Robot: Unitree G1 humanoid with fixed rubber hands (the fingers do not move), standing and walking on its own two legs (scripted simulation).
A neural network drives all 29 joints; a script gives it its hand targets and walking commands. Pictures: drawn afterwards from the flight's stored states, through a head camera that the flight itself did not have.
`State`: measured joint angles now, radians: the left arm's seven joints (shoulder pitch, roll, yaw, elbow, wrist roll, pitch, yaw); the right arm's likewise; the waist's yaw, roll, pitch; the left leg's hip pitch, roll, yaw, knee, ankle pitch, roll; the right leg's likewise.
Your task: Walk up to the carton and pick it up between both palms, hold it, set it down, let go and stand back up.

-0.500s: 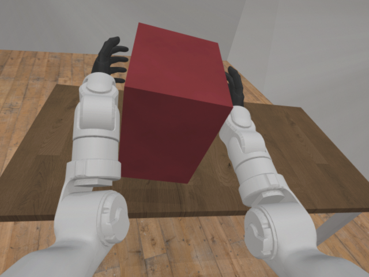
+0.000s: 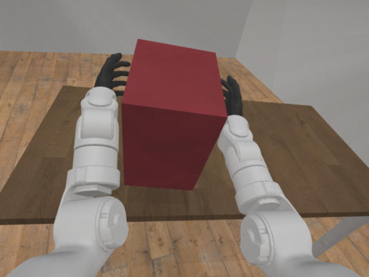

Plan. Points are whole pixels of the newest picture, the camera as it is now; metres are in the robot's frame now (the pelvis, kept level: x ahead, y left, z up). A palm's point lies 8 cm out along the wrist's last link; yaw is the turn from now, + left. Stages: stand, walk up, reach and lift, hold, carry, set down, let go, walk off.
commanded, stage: set down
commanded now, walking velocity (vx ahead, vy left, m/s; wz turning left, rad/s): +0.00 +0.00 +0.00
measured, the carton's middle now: (167, 121) +0.43 +0.01 +0.16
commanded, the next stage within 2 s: none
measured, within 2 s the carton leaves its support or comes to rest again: rests again in 1.72 s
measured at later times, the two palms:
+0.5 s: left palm (105, 102) +0.43 +0.15 +0.20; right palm (225, 120) +0.40 -0.11 +0.19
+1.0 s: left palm (110, 110) +0.45 +0.14 +0.16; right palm (222, 126) +0.42 -0.12 +0.16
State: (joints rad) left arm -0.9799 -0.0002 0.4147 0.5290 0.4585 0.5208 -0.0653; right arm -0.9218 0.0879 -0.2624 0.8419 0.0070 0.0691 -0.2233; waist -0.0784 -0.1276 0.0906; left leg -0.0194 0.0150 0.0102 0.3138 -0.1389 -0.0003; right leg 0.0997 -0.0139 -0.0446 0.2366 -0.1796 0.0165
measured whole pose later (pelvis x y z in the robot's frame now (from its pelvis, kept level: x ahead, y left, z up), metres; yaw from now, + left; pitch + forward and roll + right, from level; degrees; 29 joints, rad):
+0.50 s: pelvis +0.00 +0.01 +0.00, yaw -1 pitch -6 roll -1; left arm -0.98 0.00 0.45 0.71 0.44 0.39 -0.04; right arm -0.93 0.12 -0.42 0.93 -0.14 0.01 -0.19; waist -0.05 -0.11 0.06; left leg -0.06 0.01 0.03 0.30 -0.13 0.01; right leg 0.05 -0.02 -0.04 0.22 -0.17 0.02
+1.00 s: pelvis +0.01 +0.01 +0.00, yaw -1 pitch -3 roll +0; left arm -0.99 0.01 0.50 0.84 0.42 0.27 -0.04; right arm -0.92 0.16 -0.53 0.92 -0.26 -0.02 -0.18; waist -0.04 -0.10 0.04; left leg -0.11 0.01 0.05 0.29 -0.13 0.01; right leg -0.01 -0.03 -0.04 0.23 -0.17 0.03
